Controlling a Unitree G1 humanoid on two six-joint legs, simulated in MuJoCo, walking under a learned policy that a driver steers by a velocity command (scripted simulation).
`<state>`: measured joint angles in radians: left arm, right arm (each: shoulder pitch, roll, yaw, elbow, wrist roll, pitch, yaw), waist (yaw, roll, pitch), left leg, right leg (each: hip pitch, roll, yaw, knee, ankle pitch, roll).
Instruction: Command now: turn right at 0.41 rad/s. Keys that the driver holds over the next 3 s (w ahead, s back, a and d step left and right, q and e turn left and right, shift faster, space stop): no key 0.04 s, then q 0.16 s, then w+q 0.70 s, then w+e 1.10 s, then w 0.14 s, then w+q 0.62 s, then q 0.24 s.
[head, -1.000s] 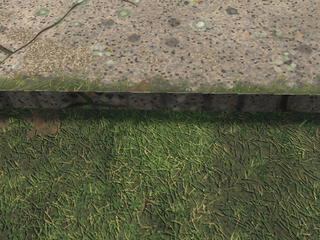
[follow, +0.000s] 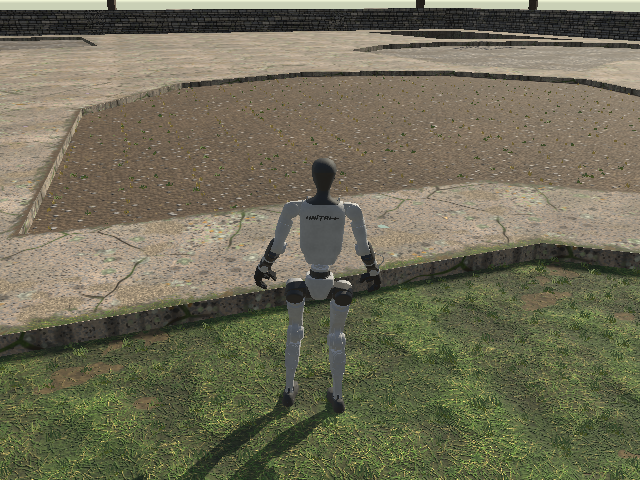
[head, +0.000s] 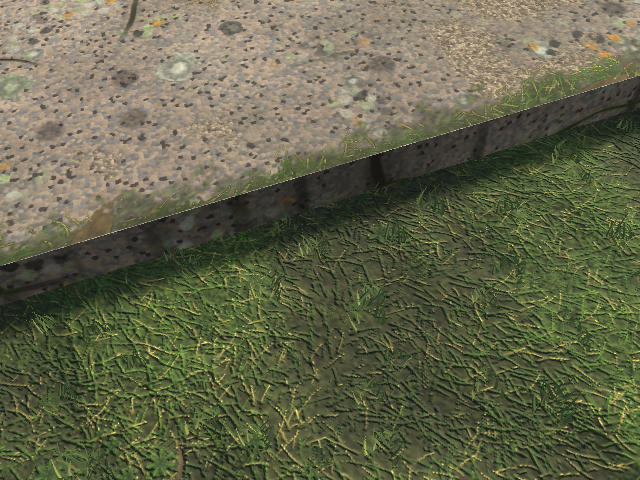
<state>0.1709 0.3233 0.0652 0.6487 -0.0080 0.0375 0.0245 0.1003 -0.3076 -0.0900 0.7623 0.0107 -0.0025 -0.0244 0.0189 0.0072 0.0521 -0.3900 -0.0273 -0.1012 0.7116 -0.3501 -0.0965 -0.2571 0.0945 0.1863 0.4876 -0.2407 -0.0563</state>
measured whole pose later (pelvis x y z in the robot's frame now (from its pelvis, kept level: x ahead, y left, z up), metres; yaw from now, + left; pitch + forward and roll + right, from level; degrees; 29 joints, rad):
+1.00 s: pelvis +0.28 +0.17 +0.00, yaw +24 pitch +1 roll +0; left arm 0.19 0.32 0.04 0.67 0.01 -0.09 0.01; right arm 0.30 -0.28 -0.05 0.70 0.00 -0.06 0.02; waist -0.03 -0.04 0.04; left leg -0.20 -0.12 -0.05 0.36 -0.17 0.11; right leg -0.67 -0.12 0.06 1.02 -0.17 0.04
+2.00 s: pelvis +0.83 +0.32 +0.00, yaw -7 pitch +1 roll +1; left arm 0.22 0.30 0.05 0.61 -0.02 -0.01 0.00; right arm 0.37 -0.26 -0.04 0.75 -0.03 -0.07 -0.02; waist -0.06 -0.05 0.02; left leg -0.15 0.00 0.08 0.38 -0.24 0.02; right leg -0.72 -0.04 0.06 1.27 -0.27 0.07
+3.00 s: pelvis +1.31 +0.25 +0.14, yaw +13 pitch +4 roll -3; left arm -0.01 0.23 0.00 0.57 0.02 -0.09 0.02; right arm 0.41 -0.22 -0.02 0.75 0.02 -0.03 -0.01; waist -0.04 -0.02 -0.01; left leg -0.23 -0.09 -0.13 0.42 -0.24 0.10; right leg -0.79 -0.01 0.05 0.97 -0.08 0.00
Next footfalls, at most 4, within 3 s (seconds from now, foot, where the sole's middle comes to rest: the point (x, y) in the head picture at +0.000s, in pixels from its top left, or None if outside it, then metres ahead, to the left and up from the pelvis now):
0.08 left None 0.06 0.14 -0.78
0.76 left None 0.30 0.24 -0.78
1.30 right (277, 375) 0.68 0.17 -0.78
1.74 left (175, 305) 0.86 0.43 -0.78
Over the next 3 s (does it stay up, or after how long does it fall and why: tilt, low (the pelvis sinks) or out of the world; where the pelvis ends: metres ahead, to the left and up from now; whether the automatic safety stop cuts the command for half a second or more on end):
stays up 1.31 0.25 0.14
